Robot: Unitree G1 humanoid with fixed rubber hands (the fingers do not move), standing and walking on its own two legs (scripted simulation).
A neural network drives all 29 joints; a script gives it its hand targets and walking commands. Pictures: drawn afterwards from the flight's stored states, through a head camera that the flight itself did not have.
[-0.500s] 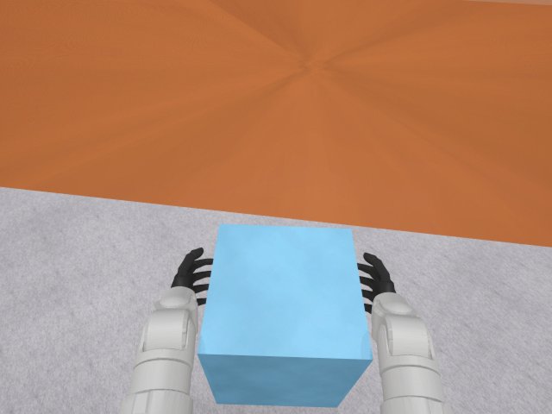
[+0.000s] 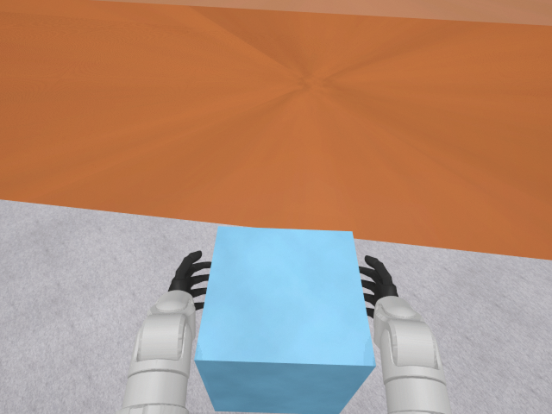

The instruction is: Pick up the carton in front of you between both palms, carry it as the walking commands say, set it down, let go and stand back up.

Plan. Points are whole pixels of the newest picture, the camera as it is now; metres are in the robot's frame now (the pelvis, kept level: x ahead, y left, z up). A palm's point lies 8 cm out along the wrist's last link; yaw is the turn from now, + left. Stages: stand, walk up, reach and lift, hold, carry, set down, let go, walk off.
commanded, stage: hold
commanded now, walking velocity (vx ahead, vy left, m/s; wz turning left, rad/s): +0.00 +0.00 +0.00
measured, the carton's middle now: (280, 324) +0.29 +0.00 -0.03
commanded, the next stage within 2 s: carry in 0.32 s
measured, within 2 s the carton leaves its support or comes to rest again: neither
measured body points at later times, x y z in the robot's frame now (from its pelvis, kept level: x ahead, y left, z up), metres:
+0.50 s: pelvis +0.01 -0.01 -0.01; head -0.04 -0.02 +0.44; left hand +0.32 +0.14 +0.06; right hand +0.31 -0.16 +0.06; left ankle +0.02 +0.13 -0.75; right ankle +0.01 -0.13 -0.74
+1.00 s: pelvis +0.23 -0.02 -0.01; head +0.21 -0.03 +0.44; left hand +0.49 +0.12 +0.08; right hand +0.47 -0.18 +0.07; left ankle +0.12 +0.09 -0.75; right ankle +0.32 -0.14 -0.72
